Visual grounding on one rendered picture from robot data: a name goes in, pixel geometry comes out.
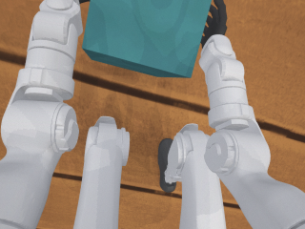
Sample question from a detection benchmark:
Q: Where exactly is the right robot hand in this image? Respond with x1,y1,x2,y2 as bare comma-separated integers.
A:
200,0,228,49

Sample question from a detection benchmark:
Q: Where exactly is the robot left forearm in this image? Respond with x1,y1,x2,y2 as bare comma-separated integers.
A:
1,0,83,145

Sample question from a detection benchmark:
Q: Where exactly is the carton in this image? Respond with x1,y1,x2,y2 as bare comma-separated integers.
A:
82,0,212,78

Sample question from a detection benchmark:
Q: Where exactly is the left robot shin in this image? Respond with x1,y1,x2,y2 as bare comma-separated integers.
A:
84,116,117,160

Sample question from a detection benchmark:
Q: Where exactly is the robot right forearm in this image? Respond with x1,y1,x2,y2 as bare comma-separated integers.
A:
198,34,266,140

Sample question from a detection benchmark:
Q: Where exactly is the left robot thigh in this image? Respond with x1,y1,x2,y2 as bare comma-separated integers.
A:
73,122,130,229

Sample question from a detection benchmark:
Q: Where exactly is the left robot upper arm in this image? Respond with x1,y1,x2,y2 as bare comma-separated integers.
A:
0,100,79,229

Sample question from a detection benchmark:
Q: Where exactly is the right robot upper arm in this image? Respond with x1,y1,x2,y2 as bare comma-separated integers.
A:
204,129,305,229

